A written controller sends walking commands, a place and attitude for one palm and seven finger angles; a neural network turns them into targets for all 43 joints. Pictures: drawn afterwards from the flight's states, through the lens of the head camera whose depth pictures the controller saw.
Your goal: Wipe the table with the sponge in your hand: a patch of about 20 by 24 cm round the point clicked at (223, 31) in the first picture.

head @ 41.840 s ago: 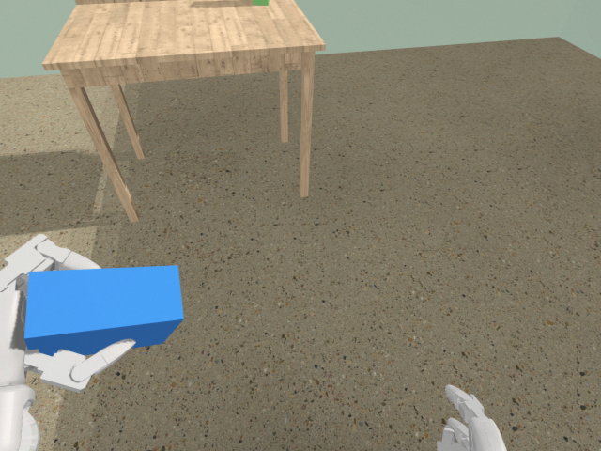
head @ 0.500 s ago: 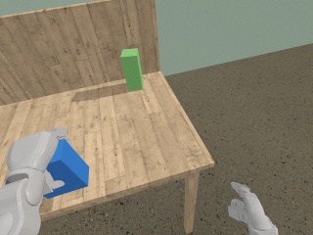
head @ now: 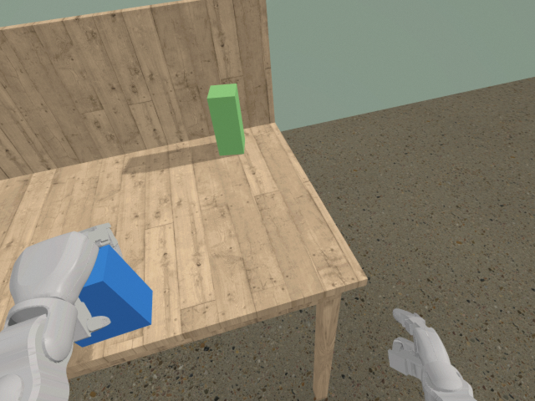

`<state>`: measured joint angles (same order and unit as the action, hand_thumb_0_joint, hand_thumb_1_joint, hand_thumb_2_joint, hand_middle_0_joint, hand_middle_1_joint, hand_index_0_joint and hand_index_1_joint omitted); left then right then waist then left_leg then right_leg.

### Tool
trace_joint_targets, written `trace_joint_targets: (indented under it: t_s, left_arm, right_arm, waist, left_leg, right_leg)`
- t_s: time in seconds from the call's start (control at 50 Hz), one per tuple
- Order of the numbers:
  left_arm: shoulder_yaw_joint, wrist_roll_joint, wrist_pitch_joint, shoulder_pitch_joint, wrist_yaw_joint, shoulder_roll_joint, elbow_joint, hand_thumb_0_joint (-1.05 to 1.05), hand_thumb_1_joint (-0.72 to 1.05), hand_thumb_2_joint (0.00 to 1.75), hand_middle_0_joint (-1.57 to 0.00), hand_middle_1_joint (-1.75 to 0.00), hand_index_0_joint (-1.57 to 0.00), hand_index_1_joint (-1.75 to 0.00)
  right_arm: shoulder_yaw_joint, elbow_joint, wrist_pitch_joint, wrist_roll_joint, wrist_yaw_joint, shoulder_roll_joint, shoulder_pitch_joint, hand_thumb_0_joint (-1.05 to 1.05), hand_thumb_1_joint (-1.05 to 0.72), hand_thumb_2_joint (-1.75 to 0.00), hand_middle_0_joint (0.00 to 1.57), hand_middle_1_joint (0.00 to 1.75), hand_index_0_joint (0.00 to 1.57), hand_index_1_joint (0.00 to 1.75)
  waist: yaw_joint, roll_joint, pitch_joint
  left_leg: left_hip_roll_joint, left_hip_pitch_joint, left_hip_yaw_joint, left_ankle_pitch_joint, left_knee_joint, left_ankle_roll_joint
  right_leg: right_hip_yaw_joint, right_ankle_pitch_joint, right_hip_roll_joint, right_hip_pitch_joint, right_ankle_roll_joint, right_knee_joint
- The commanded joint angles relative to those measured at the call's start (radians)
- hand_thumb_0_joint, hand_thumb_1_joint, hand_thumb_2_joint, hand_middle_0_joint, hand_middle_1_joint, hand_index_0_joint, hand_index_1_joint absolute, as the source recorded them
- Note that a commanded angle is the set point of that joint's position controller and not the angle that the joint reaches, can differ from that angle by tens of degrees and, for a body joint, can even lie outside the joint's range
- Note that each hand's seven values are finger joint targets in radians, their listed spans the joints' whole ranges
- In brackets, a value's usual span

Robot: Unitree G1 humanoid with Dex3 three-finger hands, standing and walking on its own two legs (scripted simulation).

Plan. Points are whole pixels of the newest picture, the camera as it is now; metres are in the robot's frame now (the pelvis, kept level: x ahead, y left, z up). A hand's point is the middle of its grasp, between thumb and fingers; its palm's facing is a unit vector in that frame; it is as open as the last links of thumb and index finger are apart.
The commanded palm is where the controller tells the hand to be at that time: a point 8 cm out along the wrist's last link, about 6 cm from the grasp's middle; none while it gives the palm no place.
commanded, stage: bring the sponge back beside the body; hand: left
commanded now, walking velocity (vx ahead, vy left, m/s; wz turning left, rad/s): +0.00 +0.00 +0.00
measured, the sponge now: (103, 305) +0.19 +0.28 +0.08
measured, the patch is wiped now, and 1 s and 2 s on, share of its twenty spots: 1.00 1.00 1.00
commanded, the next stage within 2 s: step back with the hand held close in 0.10 s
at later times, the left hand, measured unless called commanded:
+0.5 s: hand (117, 264) +0.21 +0.23 +0.17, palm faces +0.31 -0.86 -0.41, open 10.0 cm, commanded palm +0.15 +0.29 +0.19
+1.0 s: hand (50, 316) +0.13 +0.26 +0.17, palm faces +0.45 -0.81 -0.38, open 10.0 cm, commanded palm +0.08 +0.30 +0.19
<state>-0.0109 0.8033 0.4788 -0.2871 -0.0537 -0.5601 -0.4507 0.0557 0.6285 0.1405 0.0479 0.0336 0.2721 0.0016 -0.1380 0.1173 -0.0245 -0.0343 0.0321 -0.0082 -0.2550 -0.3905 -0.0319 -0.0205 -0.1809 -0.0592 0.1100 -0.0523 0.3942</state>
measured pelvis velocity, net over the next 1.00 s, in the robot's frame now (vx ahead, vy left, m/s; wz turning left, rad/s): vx -0.07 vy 0.02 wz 0.02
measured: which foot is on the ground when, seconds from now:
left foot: down 0.00-1.00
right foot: down 0.00-1.00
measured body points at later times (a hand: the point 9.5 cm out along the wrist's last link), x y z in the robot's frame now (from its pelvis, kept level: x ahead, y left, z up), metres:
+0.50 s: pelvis -0.01 +0.00 -0.01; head +0.00 +0.01 +0.44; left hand +0.18 +0.27 +0.19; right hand +0.17 -0.24 -0.09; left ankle -0.02 +0.10 -0.74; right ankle +0.03 -0.09 -0.74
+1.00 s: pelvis -0.07 +0.02 -0.03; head -0.09 +0.01 +0.42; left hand +0.10 +0.30 +0.19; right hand +0.11 -0.21 -0.11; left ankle -0.02 +0.10 -0.74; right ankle +0.00 -0.10 -0.74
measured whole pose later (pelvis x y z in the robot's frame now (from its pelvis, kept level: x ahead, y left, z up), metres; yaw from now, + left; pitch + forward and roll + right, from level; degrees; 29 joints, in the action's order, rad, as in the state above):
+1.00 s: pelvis -0.07 +0.02 -0.03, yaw +1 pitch +0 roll -1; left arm 0.36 -0.04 -0.12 -0.43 0.14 -0.38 -0.52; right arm 0.01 0.56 0.04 0.02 0.07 0.21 0.20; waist -0.01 0.02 0.05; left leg -0.05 0.43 -0.01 -0.28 -0.71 -0.05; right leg -0.03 -0.23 -0.05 0.43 0.00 0.66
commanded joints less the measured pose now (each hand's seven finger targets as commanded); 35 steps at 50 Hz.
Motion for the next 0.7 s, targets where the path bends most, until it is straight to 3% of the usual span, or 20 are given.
trace_joint_targets:
  t_s: [0.0, 0.04, 0.06, 0.12, 0.14, 0.18, 0.2, 0.22, 0.24, 0.26, 0.28, 0.32, 0.34, 0.36, 0.4, 0.44, 0.48, 0.54, 0.62, 0.68]
  left_arm:
    - [0.157, 0.034, -0.008, 0.182, 0.044, -0.210, -0.195, 0.00, 0.10, 1.30, -1.20, -1.60, -1.20, -1.60]
    - [0.184, 0.033, -0.005, 0.183, 0.046, -0.232, -0.222, 0.00, 0.10, 1.30, -1.20, -1.60, -1.20, -1.60]
    - [0.173, 0.038, -0.009, 0.189, 0.047, -0.223, -0.216, 0.00, 0.10, 1.30, -1.20, -1.60, -1.20, -1.60]
    - [0.179, 0.031, -0.009, 0.170, 0.049, -0.227, -0.198, 0.00, 0.10, 1.30, -1.20, -1.60, -1.20, -1.60]
    - [0.191, 0.032, -0.004, 0.171, 0.050, -0.235, -0.219, 0.00, 0.10, 1.30, -1.20, -1.60, -1.20, -1.60]
    - [0.177, 0.034, -0.007, 0.174, 0.051, -0.223, -0.199, 0.00, 0.10, 1.30, -1.20, -1.60, -1.20, -1.60]
    - [0.119, 0.040, 0.001, 0.161, 0.048, -0.161, -0.121, 0.00, 0.10, 1.30, -1.20, -1.60, -1.20, -1.60]
    - [0.397, -0.819, -0.246, 0.365, 0.098, -0.056, -0.355, 0.00, 0.10, 1.30, -1.20, -1.60, -1.20, -1.60]
    - [0.439, -0.811, -0.332, 0.257, 0.123, -0.165, -0.210, 0.00, 0.10, 1.30, -1.20, -1.60, -1.20, -1.60]
    - [0.460, -0.861, -0.392, 0.083, 0.138, -0.097, -0.175, 0.00, 0.10, 1.30, -1.20, -1.60, -1.20, -1.60]
    - [0.436, -0.879, -0.432, 0.036, 0.145, -0.067, -0.223, 0.00, 0.10, 1.30, -1.20, -1.60, -1.20, -1.60]
    - [0.461, -0.891, -0.502, -0.027, 0.172, -0.071, -0.327, 0.00, 0.10, 1.30, -1.20, -1.60, -1.20, -1.60]
    - [0.489, -0.898, -0.529, -0.049, 0.186, -0.089, -0.374, 0.00, 0.10, 1.30, -1.20, -1.60, -1.20, -1.60]
    - [0.480, -0.899, -0.551, -0.110, 0.194, -0.052, -0.359, 0.00, 0.10, 1.30, -1.20, -1.60, -1.20, -1.60]
    - [0.494, -0.899, -0.574, -0.142, 0.205, -0.049, -0.377, 0.00, 0.10, 1.30, -1.20, -1.60, -1.20, -1.60]
    - [0.520, -0.897, -0.588, -0.161, 0.210, -0.067, -0.379, 0.00, 0.10, 1.30, -1.20, -1.60, -1.20, -1.60]
    - [0.509, -0.898, -0.594, -0.178, 0.207, -0.039, -0.340, 0.00, 0.10, 1.30, -1.20, -1.60, -1.20, -1.60]
    - [0.501, -0.898, -0.603, -0.155, 0.203, -0.037, -0.320, 0.00, 0.10, 1.30, -1.20, -1.60, -1.20, -1.60]
    - [0.476, -0.895, -0.618, -0.143, 0.205, -0.023, -0.315, 0.00, 0.10, 1.30, -1.20, -1.60, -1.20, -1.60]
    - [0.484, -0.884, -0.637, -0.144, 0.215, -0.034, -0.353, 0.00, 0.10, 1.30, -1.20, -1.60, -1.20, -1.60]
  right_arm:
    - [-0.032, -0.180, -0.055, -0.004, 0.010, 0.099, -0.236, 0.00, -0.90, -0.90, 0.20, 0.30, 0.20, 0.30]
    - [-0.027, -0.194, -0.062, 0.000, 0.008, 0.095, -0.273, 0.00, -0.90, -0.90, 0.20, 0.30, 0.20, 0.30]
    - [-0.028, -0.189, -0.062, -0.005, 0.008, 0.097, -0.237, 0.00, -0.90, -0.90, 0.20, 0.30, 0.20, 0.30]
    - [-0.034, -0.182, -0.051, -0.006, 0.007, 0.101, -0.230, 0.00, -0.90, -0.90, 0.20, 0.30, 0.20, 0.30]
    - [-0.029, -0.194, -0.058, 0.000, 0.004, 0.097, -0.268, 0.00, -0.90, -0.90, 0.20, 0.30, 0.20, 0.30]
    - [-0.032, -0.183, -0.055, -0.004, 0.005, 0.099, -0.232, 0.00, -0.90, -0.90, 0.20, 0.30, 0.20, 0.30]
    - [-0.030, -0.175, -0.051, -0.003, 0.008, 0.100, -0.227, 0.00, -0.90, -0.90, 0.20, 0.30, 0.20, 0.30]
    - [-0.066, -0.360, -0.066, 0.007, 0.013, 0.065, -0.056, 0.00, -0.90, -0.90, 0.20, 0.30, 0.20, 0.30]
    - [-0.022, -0.291, -0.089, -0.020, 0.018, 0.064, -0.029, 0.00, -0.90, -0.90, 0.20, 0.30, 0.20, 0.30]
    - [-0.049, -0.277, -0.090, -0.011, 0.032, 0.066, 0.057, 0.00, -0.90, -0.90, 0.20, 0.30, 0.20, 0.30]
    - [-0.051, -0.265, -0.089, -0.011, 0.033, 0.063, 0.069, 0.00, -0.90, -0.90, 0.20, 0.30, 0.20, 0.30]
    - [-0.063, -0.249, -0.088, -0.015, 0.042, 0.068, 0.078, 0.00, -0.90, -0.90, 0.20, 0.30, 0.20, 0.30]
    - [-0.062, -0.246, -0.094, -0.019, 0.043, 0.076, 0.065, 0.00, -0.90, -0.90, 0.20, 0.30, 0.20, 0.30]
    - [-0.064, -0.237, -0.092, -0.023, 0.046, 0.070, 0.068, 0.00, -0.90, -0.90, 0.20, 0.30, 0.20, 0.30]
    - [-0.073, -0.234, -0.086, -0.022, 0.045, 0.078, 0.064, 0.00, -0.90, -0.90, 0.20, 0.30, 0.20, 0.30]
    - [-0.080, -0.235, -0.086, -0.021, 0.047, 0.081, 0.054, 0.00, -0.90, -0.90, 0.20, 0.30, 0.20, 0.30]
    - [-0.086, -0.230, -0.086, -0.024, 0.046, 0.083, 0.064, 0.00, -0.90, -0.90, 0.20, 0.30, 0.20, 0.30]
    - [-0.093, -0.233, -0.094, -0.021, 0.050, 0.094, 0.060, 0.00, -0.90, -0.90, 0.20, 0.30, 0.20, 0.30]
    - [-0.093, -0.223, -0.103, -0.020, 0.049, 0.093, 0.079, 0.00, -0.90, -0.90, 0.20, 0.30, 0.20, 0.30]
    - [-0.089, -0.217, -0.117, -0.024, 0.048, 0.089, 0.075, 0.00, -0.90, -0.90, 0.20, 0.30, 0.20, 0.30]
  waist:
    - [0.004, -0.034, 0.124]
    - [-0.002, -0.030, 0.134]
    - [-0.001, -0.035, 0.157]
    - [-0.003, -0.048, 0.147]
    - [-0.003, -0.040, 0.146]
    - [0.000, -0.041, 0.141]
    - [0.014, -0.055, 0.099]
    - [0.127, -0.169, -0.040]
    - [0.100, -0.268, 0.034]
    - [0.103, -0.319, 0.095]
    - [0.113, -0.297, 0.166]
    - [0.129, -0.160, 0.256]
    - [0.130, -0.055, 0.270]
    - [0.132, -0.004, 0.282]
    - [0.134, 0.033, 0.275]
    - [0.132, 0.020, 0.259]
    - [0.132, -0.011, 0.233]
    - [0.137, -0.042, 0.195]
    - [0.149, -0.122, 0.172]
    - [0.151, -0.097, 0.155]
  left_leg:
    - [0.012, 0.090, -0.079, 0.207, 0.069, -0.023]
    - [0.012, 0.090, -0.089, 0.200, 0.069, -0.024]
    - [0.009, 0.094, -0.076, 0.214, 0.061, -0.026]
    - [0.008, 0.094, -0.077, 0.229, 0.061, -0.023]
    - [0.010, 0.089, -0.086, 0.216, 0.062, -0.023]
    - [0.010, 0.094, -0.078, 0.232, 0.059, -0.022]
    - [0.010, 0.107, -0.071, 0.215, 0.062, -0.019]
    - [0.032, 0.104, -0.058, 0.049, -0.034, -0.033]
    - [0.024, 0.080, -0.080, 0.008, -0.055, -0.040]
    - [0.040, 0.056, -0.085, 0.046, -0.103, -0.034]
    - [0.052, 0.039, -0.083, 0.080, -0.138, -0.027]
    - [0.089, 0.053, -0.076, 0.177, -0.143, -0.021]
    - [0.104, 0.051, -0.089, 0.228, -0.141, -0.019]
    - [0.130, 0.081, -0.109, 0.288, -0.127, -0.021]
    - [0.173, 0.154, -0.164, 0.376, -0.113, -0.022]
    - [0.190, 0.197, -0.189, 0.399, -0.104, -0.023]
    - [0.203, 0.244, -0.199, 0.392, -0.091, -0.029]
    - [0.191, 0.315, -0.201, 0.272, -0.100, -0.029]
    - [0.149, 0.376, -0.186, 0.030, -0.153, -0.022]
    - [0.147, 0.400, -0.199, -0.106, -0.122, -0.031]
  right_leg:
    - [-0.115, 0.056, 0.022, -0.095, -0.030, -0.061]
    - [-0.145, 0.051, 0.009, -0.098, -0.039, -0.056]
    - [-0.118, 0.065, 0.021, -0.116, -0.032, -0.046]
    - [-0.121, 0.095, 0.025, -0.116, -0.032, -0.049]
    - [-0.154, 0.073, 0.010, -0.106, -0.040, -0.053]
    - [-0.121, 0.087, 0.021, -0.109, -0.033, -0.048]
    - [-0.110, 0.072, 0.020, -0.077, -0.031, -0.056]
    - [-0.197, 0.181, 0.046, 0.142, -0.014, -0.112]
    - [-0.218, 0.103, 0.063, 0.146, -0.015, -0.105]
    - [-0.206, 0.143, 0.141, 0.147, -0.009, -0.104]
    - [-0.207, 0.207, 0.195, 0.130, -0.008, -0.084]
    - [-0.201, 0.389, 0.256, 0.076, -0.014, -0.002]
    - [-0.207, 0.409, 0.247, 0.090, -0.012, 0.039]
    - [-0.174, 0.411, 0.238, 0.076, -0.008, 0.081]
    - [-0.141, 0.377, 0.206, 0.071, 0.004, 0.141]
    - [-0.122, 0.294, 0.185, 0.090, 0.011, 0.172]
    - [-0.097, 0.178, 0.159, 0.108, 0.022, 0.191]
    - [-0.126, 0.160, 0.165, 0.122, 0.016, 0.170]
    - [-0.206, 0.117, 0.224, 0.158, -0.009, 0.091]
    - [-0.205, -0.014, 0.217, 0.195, -0.011, 0.075]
